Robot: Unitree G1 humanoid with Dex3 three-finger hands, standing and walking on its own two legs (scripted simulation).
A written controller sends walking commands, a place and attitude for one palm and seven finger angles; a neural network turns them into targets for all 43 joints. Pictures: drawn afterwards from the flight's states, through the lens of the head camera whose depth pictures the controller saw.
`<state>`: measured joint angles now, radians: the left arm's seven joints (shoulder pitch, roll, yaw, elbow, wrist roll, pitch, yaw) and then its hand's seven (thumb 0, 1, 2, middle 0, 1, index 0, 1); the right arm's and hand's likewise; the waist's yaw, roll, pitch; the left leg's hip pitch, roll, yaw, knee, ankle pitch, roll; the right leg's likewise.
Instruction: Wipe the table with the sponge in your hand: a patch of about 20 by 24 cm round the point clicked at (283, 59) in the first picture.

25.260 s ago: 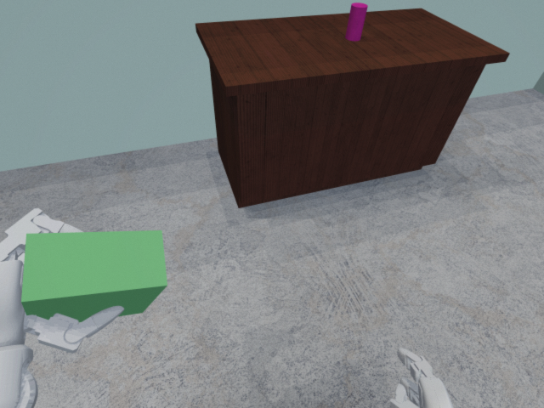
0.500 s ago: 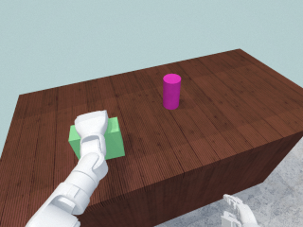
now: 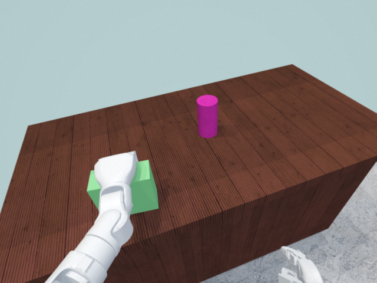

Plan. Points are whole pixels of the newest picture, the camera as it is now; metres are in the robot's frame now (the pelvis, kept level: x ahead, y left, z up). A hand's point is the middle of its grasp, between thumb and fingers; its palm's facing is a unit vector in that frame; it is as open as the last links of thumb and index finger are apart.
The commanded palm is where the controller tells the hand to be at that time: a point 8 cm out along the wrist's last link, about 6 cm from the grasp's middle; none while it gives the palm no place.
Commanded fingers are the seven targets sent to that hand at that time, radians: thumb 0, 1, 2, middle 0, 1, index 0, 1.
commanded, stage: wipe back along the third lane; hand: left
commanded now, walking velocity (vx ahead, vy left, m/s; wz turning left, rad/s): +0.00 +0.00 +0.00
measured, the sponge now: (128, 195) +0.33 +0.20 +0.00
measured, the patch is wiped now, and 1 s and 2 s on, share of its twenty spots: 1.00 1.00 1.00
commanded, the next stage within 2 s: slide back across to the middle lane in 0.64 s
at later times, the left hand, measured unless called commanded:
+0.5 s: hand (127, 194) +0.30 +0.18 +0.05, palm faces +0.02 -0.05 -1.00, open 10.2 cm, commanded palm +0.26 +0.16 +0.08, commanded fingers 0.00 0.10 1.30 -1.20 -1.60 -1.20 -1.60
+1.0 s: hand (122, 195) +0.29 +0.19 +0.05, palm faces +0.02 -0.10 -0.99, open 10.2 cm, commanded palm +0.24 +0.19 +0.10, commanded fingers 0.00 0.10 1.30 -1.20 -1.60 -1.20 -1.60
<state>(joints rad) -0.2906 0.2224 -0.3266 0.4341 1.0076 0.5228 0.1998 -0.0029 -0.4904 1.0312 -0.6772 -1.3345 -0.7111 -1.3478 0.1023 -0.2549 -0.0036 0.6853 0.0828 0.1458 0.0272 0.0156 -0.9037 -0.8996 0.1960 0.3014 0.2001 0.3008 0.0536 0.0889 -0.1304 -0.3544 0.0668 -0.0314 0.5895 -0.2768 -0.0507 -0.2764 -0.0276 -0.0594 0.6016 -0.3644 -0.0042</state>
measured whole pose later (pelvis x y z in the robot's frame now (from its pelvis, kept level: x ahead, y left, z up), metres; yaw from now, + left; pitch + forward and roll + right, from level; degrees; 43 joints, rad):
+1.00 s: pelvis -0.01 -0.01 +0.00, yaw -1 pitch +0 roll +0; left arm -0.15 0.24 -0.30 0.26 1.00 0.51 0.16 0.00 -0.49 1.03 -0.67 -1.34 -0.71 -1.35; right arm 0.08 -0.25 0.01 0.67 0.08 0.12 0.01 0.02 -0.90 -0.90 0.20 0.30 0.20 0.30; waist 0.06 0.09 -0.11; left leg -0.31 0.08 -0.02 0.58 -0.27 -0.05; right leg -0.26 -0.02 -0.04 0.62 -0.36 -0.02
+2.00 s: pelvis -0.03 +0.00 +0.00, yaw +0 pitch +2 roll -1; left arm -0.29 0.40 -0.10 0.50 1.00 0.30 0.11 -0.01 -0.51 1.03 -0.70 -1.32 -0.73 -1.33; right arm 0.17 -0.27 -0.01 0.71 0.07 0.05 -0.06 0.02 -0.90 -0.90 0.20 0.30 0.20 0.30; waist 0.05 0.09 -0.08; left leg -0.42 0.07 -0.05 0.61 -0.24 -0.04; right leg -0.34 -0.02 -0.07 0.63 -0.33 -0.01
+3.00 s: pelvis -0.04 +0.01 -0.01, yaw -2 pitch +11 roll -2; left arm -0.72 0.53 0.00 1.03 1.05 0.18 0.17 0.01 -0.52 1.04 -0.72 -1.31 -0.75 -1.33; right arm 0.29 -0.28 -0.02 0.75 0.06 0.09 -0.04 0.01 -0.90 -0.90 0.20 0.30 0.20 0.30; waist -0.05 0.07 -0.12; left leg -0.64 0.08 -0.05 0.71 -0.26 -0.04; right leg -0.55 0.00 -0.05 0.68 -0.32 0.00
